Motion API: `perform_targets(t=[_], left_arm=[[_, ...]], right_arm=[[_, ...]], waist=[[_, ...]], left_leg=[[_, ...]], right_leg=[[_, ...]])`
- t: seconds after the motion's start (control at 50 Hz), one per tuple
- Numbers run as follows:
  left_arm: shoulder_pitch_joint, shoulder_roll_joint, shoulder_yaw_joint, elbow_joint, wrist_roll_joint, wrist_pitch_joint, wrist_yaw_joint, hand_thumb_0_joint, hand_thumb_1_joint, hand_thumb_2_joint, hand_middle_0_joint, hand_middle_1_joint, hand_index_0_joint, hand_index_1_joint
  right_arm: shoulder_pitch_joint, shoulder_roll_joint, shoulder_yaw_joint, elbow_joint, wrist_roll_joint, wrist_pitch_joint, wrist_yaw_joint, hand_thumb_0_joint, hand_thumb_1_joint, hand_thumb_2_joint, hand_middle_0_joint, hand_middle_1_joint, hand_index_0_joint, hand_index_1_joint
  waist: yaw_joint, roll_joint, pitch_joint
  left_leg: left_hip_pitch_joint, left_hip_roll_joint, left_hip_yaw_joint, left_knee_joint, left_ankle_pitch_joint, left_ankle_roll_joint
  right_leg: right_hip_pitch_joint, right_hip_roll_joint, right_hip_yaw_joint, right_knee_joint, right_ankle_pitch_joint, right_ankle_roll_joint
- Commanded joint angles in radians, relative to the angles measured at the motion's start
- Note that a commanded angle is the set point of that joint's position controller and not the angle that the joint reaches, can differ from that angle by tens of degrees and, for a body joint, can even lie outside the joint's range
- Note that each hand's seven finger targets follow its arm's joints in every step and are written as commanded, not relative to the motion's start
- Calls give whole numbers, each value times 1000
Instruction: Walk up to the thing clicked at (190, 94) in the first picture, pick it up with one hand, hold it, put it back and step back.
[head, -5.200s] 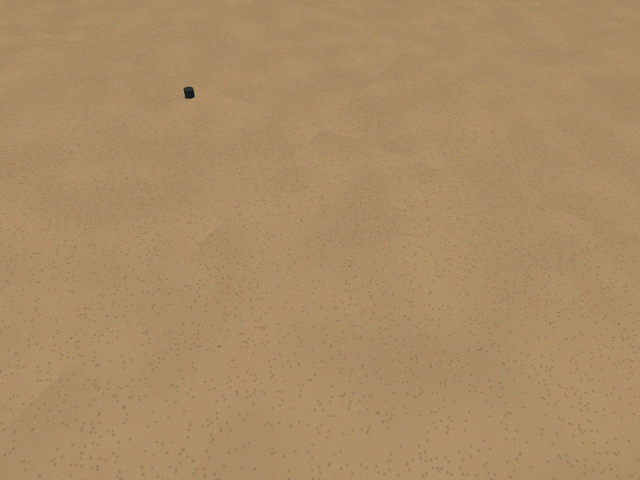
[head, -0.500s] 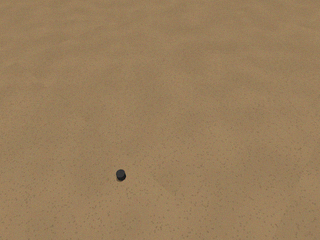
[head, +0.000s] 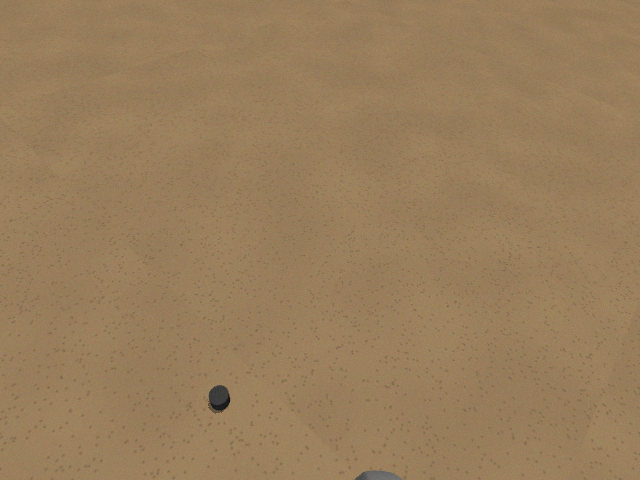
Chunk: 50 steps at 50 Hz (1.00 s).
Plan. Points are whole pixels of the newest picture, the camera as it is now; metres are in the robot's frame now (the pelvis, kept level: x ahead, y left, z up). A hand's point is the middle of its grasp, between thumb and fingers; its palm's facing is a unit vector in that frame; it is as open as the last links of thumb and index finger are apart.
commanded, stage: walk up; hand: left
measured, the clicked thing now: (219, 397) +0.48 +0.23 -0.74
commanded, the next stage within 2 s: stand in 1.76 s
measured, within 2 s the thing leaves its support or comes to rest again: neither
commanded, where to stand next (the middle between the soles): +0.16 +0.02 m, yaw +1 degrees
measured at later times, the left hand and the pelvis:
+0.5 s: hand (114, 477) +0.17 +0.26 -0.15, palm faces -0.03 -0.91 -0.41, open 7.4 cm; pelvis +0.09 -0.01 -0.01, yaw +0 degrees
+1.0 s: hand (120, 462) +0.19 +0.26 -0.14, palm faces -0.01 -0.94 -0.35, open 7.4 cm; pelvis +0.12 +0.00 +0.01, yaw +0 degrees
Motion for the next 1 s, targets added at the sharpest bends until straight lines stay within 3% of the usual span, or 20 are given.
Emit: perform_targets(t=[0.0,0.04,0.12,0.16,0.18,0.2,0.22,0.24,0.26,0.3,0.38,0.44,0.46,0.48,0.5,0.52,0.54,0.6,0.9,0.98], left_arm=[[40,169,63,-67,4,-25,-5,0,900,900,-200,-300,-200,-300],[12,156,62,-67,9,-21,-4,0,900,900,-200,-300,-200,-300],[19,134,60,-40,13,-22,18,0,900,900,-200,-300,-200,-300],[48,140,64,-19,17,-37,32,0,900,900,-200,-300,-200,-300],[68,193,81,-30,21,-46,34,0,900,900,-200,-300,-200,-300],[80,265,98,-41,24,-54,41,0,900,900,-200,-300,-200,-300],[38,302,97,-56,12,-52,41,0,900,900,-200,-300,-200,-300],[32,303,96,-58,5,-43,42,0,900,900,-200,-300,-200,-300],[22,277,88,-58,0,-39,46,0,900,900,-200,-300,-200,-300],[-39,246,75,-65,8,-35,50,0,900,900,-200,-300,-200,-300],[-96,211,61,-64,17,-24,49,0,900,900,-200,-300,-200,-300],[-162,183,41,-60,1,-3,44,0,900,900,-200,-300,-200,-300],[-163,152,28,-54,-3,2,42,0,900,900,-200,-300,-200,-300],[-150,112,16,-48,-10,8,39,0,900,900,-200,-300,-200,-300],[-144,135,22,-20,-14,14,43,0,900,900,-200,-300,-200,-300],[-132,154,30,17,-6,18,43,0,900,900,-200,-300,-200,-300],[-130,143,26,30,-3,14,40,0,900,900,-200,-300,-200,-300],[-147,158,24,71,-6,-4,40,0,900,900,-200,-300,-200,-300],[-266,128,-3,192,-7,-1,37,0,900,900,-200,-300,-200,-300],[-273,123,-3,215,-4,2,37,0,900,900,-200,-300,-200,-300]], right_arm=[[34,-281,-73,-71,-7,-16,-25,0,-900,-900,200,300,200,300],[20,-282,-66,-74,-7,-11,-27,0,-900,-900,200,300,200,300],[-33,-255,-47,-79,-2,12,-33,0,-900,-900,200,300,200,300],[-54,-212,-28,-76,11,28,-36,0,-900,-900,200,300,200,300],[-2,-177,-15,-79,14,27,-36,0,-900,-900,200,300,200,300],[36,-113,8,-83,17,29,-36,0,-900,-900,200,300,200,300],[36,-175,-9,-61,10,46,-48,0,-900,-900,200,300,200,300],[1,-233,-30,-49,4,50,-57,0,-900,-900,200,300,200,300],[-10,-231,-30,-37,8,53,-58,0,-900,-900,200,300,200,300],[28,-220,-28,1,11,51,-55,0,-900,-900,200,300,200,300],[19,-177,-20,47,4,52,-47,0,-900,-900,200,300,200,300],[24,-176,-26,90,-2,47,-54,0,-900,-900,200,300,200,300],[4,-190,-29,90,-8,42,-57,0,-900,-900,200,300,200,300],[-56,-239,-34,73,-15,37,-56,0,-900,-900,200,300,200,300],[-137,-278,-33,58,-2,35,-53,0,-900,-900,200,300,200,300],[-186,-268,-25,62,3,39,-48,0,-900,-900,200,300,200,300],[-201,-241,-10,71,0,40,-48,0,-900,-900,200,300,200,300],[-199,-197,15,111,4,33,-46,0,-900,-900,200,300,200,300],[-276,-185,15,215,10,45,-48,0,-900,-900,200,300,200,300],[-294,-177,14,232,10,49,-48,0,-900,-900,200,300,200,300]], waist=[[-8,245,-17],[-4,236,5],[22,199,-49],[55,125,-97],[61,12,-130],[56,-202,-159],[51,-125,-124],[63,-83,-86],[62,-61,-61],[26,-110,-76],[20,-136,-115],[-15,-73,-112],[-20,-29,-99],[10,92,-81],[35,171,-67],[51,147,-40],[61,124,-31],[45,157,-97],[18,75,-140],[18,58,-102]], left_leg=[[79,232,-223,-282,15,210],[17,227,-196,-281,32,208],[-41,210,-133,-134,225,180],[-67,159,-96,31,189,113],[-117,104,-58,151,39,81],[-230,8,-2,375,-211,27],[-275,-27,-69,445,-374,8],[-291,5,-107,504,-401,10],[-293,22,-148,499,-351,6],[-245,41,-126,419,-286,1],[-70,11,-78,194,-196,-13],[127,-17,-49,18,-2,-5],[146,11,-97,-57,10,6],[101,129,-287,-144,-82,37],[-74,240,-427,-234,-257,106],[-161,236,-402,-247,-330,121],[-162,188,-332,-229,-294,90],[-58,104,-219,-143,-40,19],[153,101,-171,-248,127,1],[153,96,-168,-274,95,-3]], right_leg=[[-82,-58,-6,-145,44,35],[-33,-50,-24,-222,95,39],[134,3,-70,-358,201,37],[278,31,-60,-506,295,15],[368,-10,20,-564,226,-9],[417,-255,383,-693,169,-86],[363,-367,548,-745,139,-210],[326,-372,552,-723,154,-263],[295,-324,459,-713,197,-240],[257,-250,302,-672,261,-189],[163,-192,162,-600,382,-161],[-7,-173,123,-531,208,-107],[-47,-152,110,-517,137,-71],[-77,-83,72,-489,22,-19],[59,2,-2,-403,-76,8],[168,2,1,-381,-59,9],[187,2,9,-456,-18,6],[242,-57,77,-559,197,-8],[295,-90,60,-720,335,25],[279,-86,61,-758,281,33]])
